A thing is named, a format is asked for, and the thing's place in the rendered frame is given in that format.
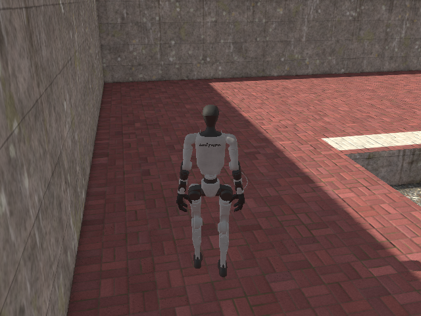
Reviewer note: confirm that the left robot forearm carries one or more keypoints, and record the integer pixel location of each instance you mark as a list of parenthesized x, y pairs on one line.
[(183, 180)]

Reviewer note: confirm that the robot left hand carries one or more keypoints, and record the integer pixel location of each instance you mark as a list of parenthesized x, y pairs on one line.
[(181, 203)]

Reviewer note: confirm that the right robot forearm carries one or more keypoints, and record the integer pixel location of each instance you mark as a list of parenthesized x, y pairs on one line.
[(238, 180)]

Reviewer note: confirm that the humanoid robot torso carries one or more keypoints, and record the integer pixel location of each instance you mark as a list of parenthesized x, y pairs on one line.
[(210, 154)]

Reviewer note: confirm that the right robot upper arm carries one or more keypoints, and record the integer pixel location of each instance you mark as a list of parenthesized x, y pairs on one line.
[(233, 151)]

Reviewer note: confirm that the right robot thigh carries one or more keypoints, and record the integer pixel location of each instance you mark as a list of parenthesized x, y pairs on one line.
[(225, 196)]

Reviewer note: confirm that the robot right hand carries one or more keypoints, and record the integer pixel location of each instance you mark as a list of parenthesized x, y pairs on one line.
[(240, 202)]

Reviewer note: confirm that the left robot upper arm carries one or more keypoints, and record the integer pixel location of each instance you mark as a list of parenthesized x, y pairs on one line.
[(187, 151)]

